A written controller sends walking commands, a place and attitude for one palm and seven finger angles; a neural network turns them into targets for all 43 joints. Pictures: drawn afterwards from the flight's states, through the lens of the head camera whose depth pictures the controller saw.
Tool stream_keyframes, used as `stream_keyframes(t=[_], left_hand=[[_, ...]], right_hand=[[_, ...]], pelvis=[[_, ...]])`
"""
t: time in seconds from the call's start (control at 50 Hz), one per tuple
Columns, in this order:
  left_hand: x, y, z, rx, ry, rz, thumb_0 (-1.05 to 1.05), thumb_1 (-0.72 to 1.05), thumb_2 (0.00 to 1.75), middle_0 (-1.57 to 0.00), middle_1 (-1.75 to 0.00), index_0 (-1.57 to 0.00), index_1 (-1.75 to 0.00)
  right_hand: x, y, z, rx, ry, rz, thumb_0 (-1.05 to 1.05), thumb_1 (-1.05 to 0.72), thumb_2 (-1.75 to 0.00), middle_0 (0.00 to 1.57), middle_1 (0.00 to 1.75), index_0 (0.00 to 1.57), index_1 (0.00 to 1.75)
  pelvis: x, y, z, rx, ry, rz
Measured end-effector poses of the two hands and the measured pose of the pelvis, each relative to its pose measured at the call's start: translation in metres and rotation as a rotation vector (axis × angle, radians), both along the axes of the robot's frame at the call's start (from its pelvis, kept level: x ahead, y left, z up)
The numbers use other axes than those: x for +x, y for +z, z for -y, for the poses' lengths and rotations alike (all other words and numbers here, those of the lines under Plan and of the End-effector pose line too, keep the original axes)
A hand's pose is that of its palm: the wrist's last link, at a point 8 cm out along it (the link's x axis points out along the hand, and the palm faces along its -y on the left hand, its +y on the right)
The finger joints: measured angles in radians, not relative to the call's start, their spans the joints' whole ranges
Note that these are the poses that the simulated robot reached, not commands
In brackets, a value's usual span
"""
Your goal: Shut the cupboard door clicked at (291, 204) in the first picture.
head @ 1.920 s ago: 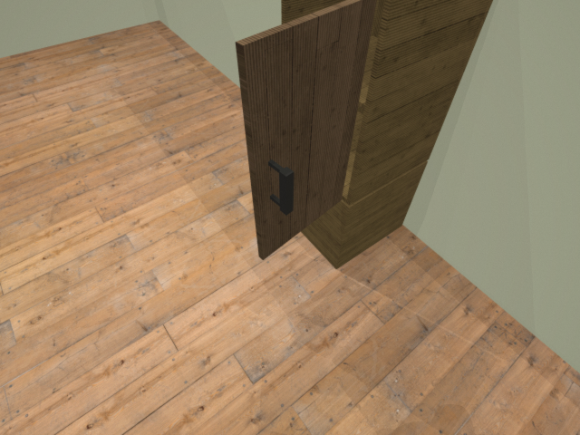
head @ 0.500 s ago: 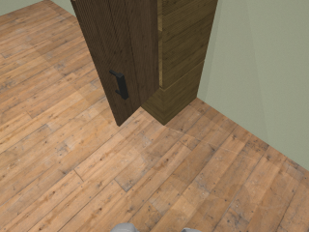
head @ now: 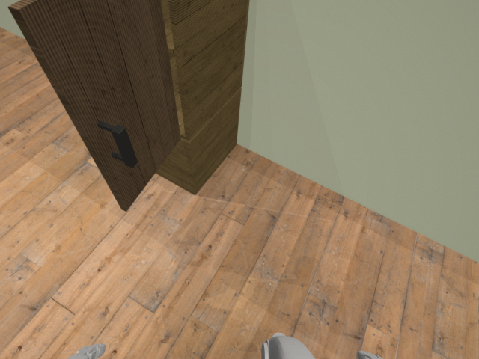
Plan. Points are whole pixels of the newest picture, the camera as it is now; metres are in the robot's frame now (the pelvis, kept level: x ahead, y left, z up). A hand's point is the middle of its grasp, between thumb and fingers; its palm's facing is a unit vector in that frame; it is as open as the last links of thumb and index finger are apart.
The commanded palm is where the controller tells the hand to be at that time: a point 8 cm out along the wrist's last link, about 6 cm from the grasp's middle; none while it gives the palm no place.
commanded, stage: walk around to get in front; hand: left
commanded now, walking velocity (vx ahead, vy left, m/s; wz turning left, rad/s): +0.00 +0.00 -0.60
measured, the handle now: (117, 144) +0.53 +0.34 -0.07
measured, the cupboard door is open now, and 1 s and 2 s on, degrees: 98 98 98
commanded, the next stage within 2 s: none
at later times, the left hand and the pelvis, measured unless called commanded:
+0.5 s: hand (168, 332) +0.17 +0.15 -0.18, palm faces -0.33 -0.92 -0.20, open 7.4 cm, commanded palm none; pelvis +0.02 -0.01 -0.01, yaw -20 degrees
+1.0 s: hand (211, 315) +0.21 +0.07 -0.17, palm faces -0.59 -0.77 -0.24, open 7.4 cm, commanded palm none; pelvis +0.02 -0.04 +0.00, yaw -39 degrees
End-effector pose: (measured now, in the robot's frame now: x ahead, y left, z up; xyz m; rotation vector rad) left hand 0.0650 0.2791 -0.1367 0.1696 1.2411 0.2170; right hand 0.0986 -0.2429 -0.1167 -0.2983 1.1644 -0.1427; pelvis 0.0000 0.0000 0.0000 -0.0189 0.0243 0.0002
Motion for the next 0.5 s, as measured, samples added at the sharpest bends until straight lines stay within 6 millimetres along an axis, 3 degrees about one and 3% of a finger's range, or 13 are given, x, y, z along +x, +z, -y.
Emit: stream_keyframes(t=[0.1, 0.18, 0.28, 0.38, 0.5], left_hand=[[0.044, 0.009, 0.014, 0.018, -0.125, 0.035, 0.01, 0.91, 0.90, -0.19, -0.30, -0.20, -0.30], [0.077, 0.004, 0.035, 0.051, -0.226, 0.080, 0.01, 0.91, 0.90, -0.19, -0.30, -0.20, -0.30], [0.085, 0.006, 0.060, 0.052, -0.296, 0.060, 0.00, 0.91, 0.90, -0.20, -0.30, -0.20, -0.30], [0.090, 0.002, 0.076, 0.005, -0.362, 0.021, 0.01, 0.91, 0.90, -0.20, -0.30, -0.20, -0.30], [0.114, -0.015, 0.082, -0.051, -0.420, 0.007, 0.01, 0.91, 0.89, -0.20, -0.30, -0.20, -0.30]], right_hand=[[-0.039, -0.010, 0.018, 0.023, -0.110, -0.043, 0.01, -0.90, -0.89, 0.21, 0.30, 0.21, 0.30], [-0.070, -0.033, 0.044, 0.040, -0.210, -0.072, 0.01, -0.90, -0.89, 0.21, 0.30, 0.21, 0.30], [-0.090, -0.029, 0.062, 0.018, -0.304, -0.097, 0.01, -0.91, -0.89, 0.21, 0.30, 0.21, 0.30], [-0.095, -0.013, 0.059, 0.011, -0.368, -0.047, 0.01, -0.91, -0.89, 0.20, 0.30, 0.20, 0.30], [-0.112, -0.010, 0.037, -0.013, -0.425, -0.016, 0.01, -0.91, -0.89, 0.20, 0.30, 0.20, 0.30]], pelvis=[[0.004, -0.002, 0.008, -0.015, -0.081, 0.014], [0.008, -0.019, 0.024, 0.015, -0.139, 0.014], [0.003, -0.013, 0.026, 0.018, -0.203, 0.026], [0.007, -0.006, 0.022, 0.033, -0.272, 0.016], [0.016, -0.013, 0.009, 0.006, -0.345, 0.001]])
